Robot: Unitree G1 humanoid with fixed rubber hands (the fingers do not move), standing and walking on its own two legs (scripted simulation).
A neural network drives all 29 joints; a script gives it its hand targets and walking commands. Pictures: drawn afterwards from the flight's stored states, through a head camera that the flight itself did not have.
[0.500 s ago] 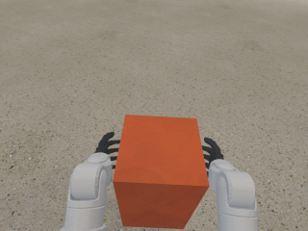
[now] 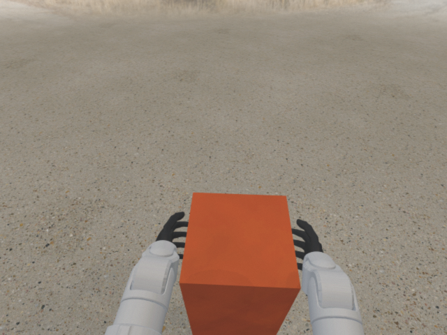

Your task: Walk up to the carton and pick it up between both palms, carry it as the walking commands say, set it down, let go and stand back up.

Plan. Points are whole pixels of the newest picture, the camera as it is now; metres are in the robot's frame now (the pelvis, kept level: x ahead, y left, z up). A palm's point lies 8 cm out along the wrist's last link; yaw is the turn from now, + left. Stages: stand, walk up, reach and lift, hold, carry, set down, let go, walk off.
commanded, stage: hold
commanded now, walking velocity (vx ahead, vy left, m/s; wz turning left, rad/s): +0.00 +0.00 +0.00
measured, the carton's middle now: (235, 271) +0.29 -0.04 -0.04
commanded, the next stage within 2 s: set down in 0.54 s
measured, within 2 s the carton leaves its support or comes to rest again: neither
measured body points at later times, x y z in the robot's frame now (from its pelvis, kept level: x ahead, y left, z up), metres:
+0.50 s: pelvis -0.03 -0.03 +0.00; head -0.08 -0.03 +0.44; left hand +0.31 +0.08 +0.05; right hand +0.27 -0.19 +0.04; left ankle +0.01 +0.10 -0.74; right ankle +0.05 -0.14 -0.74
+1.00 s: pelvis +0.01 +0.00 +0.00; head -0.01 +0.01 +0.45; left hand +0.33 +0.10 -0.01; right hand +0.30 -0.17 +0.00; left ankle +0.01 +0.10 -0.74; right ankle +0.06 -0.14 -0.74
